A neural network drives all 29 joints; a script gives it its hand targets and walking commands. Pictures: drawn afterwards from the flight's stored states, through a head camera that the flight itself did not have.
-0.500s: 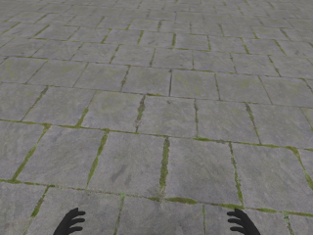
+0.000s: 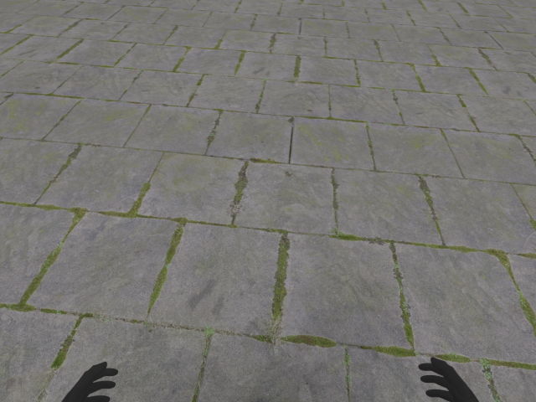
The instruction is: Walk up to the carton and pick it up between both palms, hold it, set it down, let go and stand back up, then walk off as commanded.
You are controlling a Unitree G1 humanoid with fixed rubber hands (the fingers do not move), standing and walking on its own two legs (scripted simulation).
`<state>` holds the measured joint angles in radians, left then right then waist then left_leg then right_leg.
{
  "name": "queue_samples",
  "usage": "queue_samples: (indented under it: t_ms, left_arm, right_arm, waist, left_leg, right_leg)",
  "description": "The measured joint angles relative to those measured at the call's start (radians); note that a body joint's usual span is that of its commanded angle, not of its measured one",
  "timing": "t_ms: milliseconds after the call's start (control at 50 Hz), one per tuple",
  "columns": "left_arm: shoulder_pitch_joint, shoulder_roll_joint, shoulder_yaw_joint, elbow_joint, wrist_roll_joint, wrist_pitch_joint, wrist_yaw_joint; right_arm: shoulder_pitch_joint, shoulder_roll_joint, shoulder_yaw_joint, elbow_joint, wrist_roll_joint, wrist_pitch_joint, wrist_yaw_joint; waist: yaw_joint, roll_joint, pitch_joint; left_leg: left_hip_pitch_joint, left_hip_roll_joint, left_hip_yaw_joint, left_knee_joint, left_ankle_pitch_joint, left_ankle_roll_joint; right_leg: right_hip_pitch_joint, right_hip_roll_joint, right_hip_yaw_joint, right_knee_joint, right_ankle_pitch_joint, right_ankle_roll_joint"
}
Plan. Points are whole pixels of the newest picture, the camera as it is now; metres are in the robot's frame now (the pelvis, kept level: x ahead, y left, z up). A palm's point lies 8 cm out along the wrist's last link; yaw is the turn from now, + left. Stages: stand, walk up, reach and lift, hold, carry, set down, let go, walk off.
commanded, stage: stand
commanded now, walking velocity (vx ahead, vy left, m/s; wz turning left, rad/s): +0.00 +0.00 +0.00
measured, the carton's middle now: out of the picture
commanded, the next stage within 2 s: none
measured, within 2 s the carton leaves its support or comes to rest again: neither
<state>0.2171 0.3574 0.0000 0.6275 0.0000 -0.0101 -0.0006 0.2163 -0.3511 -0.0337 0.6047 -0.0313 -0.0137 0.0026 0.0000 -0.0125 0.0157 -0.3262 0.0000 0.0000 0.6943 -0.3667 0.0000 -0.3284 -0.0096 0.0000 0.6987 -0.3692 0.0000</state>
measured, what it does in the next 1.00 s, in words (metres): stands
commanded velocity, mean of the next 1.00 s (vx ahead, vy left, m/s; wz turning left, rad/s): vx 0.00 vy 0.00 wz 0.00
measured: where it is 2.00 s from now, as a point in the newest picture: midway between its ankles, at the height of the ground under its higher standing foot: outside the picture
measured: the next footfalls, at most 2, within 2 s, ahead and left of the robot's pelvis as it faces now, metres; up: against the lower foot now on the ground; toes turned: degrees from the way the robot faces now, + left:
none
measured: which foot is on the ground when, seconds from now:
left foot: down 0.00-1.00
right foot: down 0.00-1.00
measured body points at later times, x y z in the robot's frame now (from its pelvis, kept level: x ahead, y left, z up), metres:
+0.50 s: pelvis +0.00 +0.00 +0.00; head +0.01 +0.00 +0.45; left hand +0.14 +0.28 -0.09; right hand +0.16 -0.29 -0.07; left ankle +0.00 +0.12 -0.72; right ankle +0.00 -0.12 -0.72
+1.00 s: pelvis -0.01 +0.00 +0.00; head -0.01 +0.00 +0.45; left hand +0.13 +0.29 -0.09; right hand +0.14 -0.30 -0.07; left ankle +0.00 +0.12 -0.72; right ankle +0.00 -0.12 -0.72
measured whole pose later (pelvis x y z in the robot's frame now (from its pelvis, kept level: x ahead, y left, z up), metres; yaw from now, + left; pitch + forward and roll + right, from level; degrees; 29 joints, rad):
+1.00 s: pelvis -0.01 +0.00 +0.00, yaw +0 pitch -1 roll +0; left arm 0.22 0.37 0.00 0.70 0.00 -0.01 -0.01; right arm 0.22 -0.37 -0.03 0.62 -0.02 -0.02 0.00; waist 0.00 -0.01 0.02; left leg -0.33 0.00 0.00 0.69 -0.35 0.00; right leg -0.33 -0.01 0.00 0.70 -0.35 0.00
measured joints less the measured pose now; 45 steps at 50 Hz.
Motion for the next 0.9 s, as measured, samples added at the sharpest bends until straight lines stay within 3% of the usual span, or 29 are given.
queue_samples:
  t_ms: [900]
  left_arm:
    - [0.0, 0.009, 0.0, 0.063, 0.0, -0.002, -0.004]
  right_arm:
    - [0.0, -0.017, 0.0, 0.015, 0.01, -0.006, 0.0]
  waist:
    - [0.0, -0.001, 0.0]
  left_leg:
    - [0.0, 0.0, 0.0, 0.0, 0.014, 0.0]
  right_leg:
    - [0.0, 0.0, 0.0, 0.0, 0.014, 0.0]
